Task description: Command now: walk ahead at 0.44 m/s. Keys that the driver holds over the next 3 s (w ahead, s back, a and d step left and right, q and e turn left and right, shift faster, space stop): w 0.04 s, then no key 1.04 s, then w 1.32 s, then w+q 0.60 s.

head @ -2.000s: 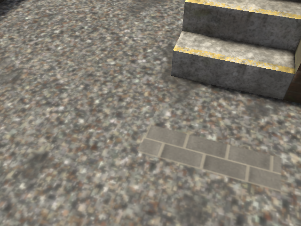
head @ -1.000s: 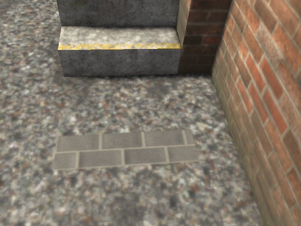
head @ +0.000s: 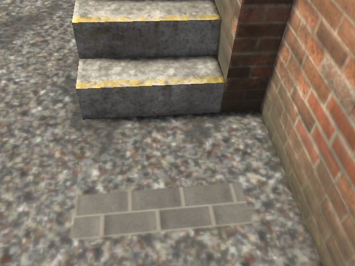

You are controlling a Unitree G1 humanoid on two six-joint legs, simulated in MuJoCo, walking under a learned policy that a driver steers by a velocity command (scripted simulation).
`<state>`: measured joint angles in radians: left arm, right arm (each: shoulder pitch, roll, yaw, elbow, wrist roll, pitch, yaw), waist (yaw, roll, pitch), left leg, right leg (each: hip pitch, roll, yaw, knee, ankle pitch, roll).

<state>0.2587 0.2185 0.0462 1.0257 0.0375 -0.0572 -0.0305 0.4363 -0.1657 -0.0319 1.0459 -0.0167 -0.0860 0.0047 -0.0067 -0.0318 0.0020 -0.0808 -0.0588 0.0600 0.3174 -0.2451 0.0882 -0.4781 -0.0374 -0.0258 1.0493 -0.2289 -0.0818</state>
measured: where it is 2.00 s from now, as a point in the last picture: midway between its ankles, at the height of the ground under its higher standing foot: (180, 258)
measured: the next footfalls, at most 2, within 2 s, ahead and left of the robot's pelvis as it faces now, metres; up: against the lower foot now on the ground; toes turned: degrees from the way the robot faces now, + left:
right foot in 0.28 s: +0.29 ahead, -0.06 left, +0.00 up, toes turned -2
left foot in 0.66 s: +0.24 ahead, +0.13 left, +0.00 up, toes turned +1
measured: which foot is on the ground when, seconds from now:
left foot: down 0.00-0.28, up 0.30-0.64, down 0.66-1.00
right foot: up 0.00-0.26, down 0.28-1.00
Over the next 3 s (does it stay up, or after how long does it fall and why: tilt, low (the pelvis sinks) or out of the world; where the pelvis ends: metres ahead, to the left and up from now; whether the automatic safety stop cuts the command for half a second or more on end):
stays up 1.05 0.06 -0.02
